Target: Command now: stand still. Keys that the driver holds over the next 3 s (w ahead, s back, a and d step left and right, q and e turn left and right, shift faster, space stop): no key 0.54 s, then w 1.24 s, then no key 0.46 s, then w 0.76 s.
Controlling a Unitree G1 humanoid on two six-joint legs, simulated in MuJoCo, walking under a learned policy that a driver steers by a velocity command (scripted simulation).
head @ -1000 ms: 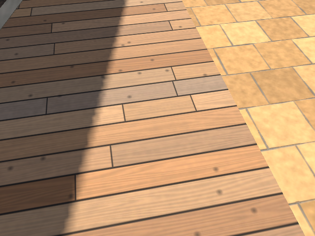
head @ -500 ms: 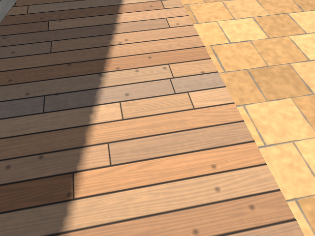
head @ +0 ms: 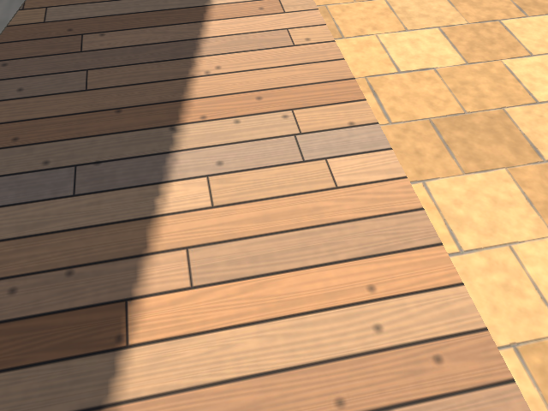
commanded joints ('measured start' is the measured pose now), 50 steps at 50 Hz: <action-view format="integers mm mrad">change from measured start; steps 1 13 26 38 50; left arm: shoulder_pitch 61 78 92 231 -136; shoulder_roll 88 80 72 155 75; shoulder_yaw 14 15 16 55 39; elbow -16 -18 -18 -19 -224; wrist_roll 0 -1 -2 -33 -30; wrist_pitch -5 -6 -8 -78 -141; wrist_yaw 3 4 5 -17 -69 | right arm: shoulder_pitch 81 97 111 73 314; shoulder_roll -84 -76 -69 -17 -61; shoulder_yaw -13 -14 -15 -15 -12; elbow -9 -11 -15 -90 -37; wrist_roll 0 1 2 28 0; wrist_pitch -3 -4 -5 -90 -79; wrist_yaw -2 -3 -3 25 46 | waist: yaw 0 -1 -1 29 -48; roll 4 4 4 -153 81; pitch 29 34 38 104 92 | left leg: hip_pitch -68 -71 -73 -294 343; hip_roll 1 1 0 -31 225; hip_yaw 6 6 7 49 -201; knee -91 -89 -87 183 -300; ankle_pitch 108 107 106 -199 450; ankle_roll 19 20 21 106 192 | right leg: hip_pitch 25 23 21 17 -763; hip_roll -16 -15 -15 -230 -99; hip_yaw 13 11 10 401 -28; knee -83 -79 -76 -230 696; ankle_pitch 108 108 108 -548 -23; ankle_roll -22 -21 -19 -221 -76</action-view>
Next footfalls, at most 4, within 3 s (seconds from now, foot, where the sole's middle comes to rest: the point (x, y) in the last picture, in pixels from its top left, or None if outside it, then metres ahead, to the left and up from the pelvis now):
1.24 right None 0.44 -0.09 -0.77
1.78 left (225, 322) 0.74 0.16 -0.77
2.20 right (306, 290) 0.84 -0.05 -0.77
2.82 right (311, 222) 1.08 -0.08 -0.77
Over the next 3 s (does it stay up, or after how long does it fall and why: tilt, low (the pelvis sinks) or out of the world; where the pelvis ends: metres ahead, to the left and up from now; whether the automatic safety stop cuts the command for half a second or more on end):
stays up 1.00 0.00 0.00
